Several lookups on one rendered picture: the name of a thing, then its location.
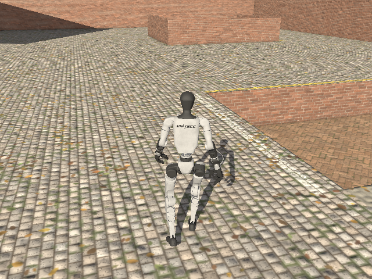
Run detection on left robot shin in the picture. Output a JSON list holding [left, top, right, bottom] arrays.
[[165, 197, 176, 239]]

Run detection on robot right upper arm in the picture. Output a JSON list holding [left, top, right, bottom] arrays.
[[199, 117, 214, 150]]

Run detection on robot right forearm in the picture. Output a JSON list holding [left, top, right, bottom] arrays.
[[208, 142, 221, 170]]

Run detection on robot left hand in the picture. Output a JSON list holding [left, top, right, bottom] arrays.
[[155, 153, 168, 164]]

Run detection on robot left foot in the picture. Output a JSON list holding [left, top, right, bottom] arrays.
[[166, 235, 177, 246]]

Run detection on robot left forearm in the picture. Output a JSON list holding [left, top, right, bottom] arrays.
[[155, 138, 164, 156]]

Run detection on robot left upper arm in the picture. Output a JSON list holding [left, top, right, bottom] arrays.
[[159, 116, 175, 147]]

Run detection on robot right hand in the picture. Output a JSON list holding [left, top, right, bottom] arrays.
[[209, 168, 223, 184]]

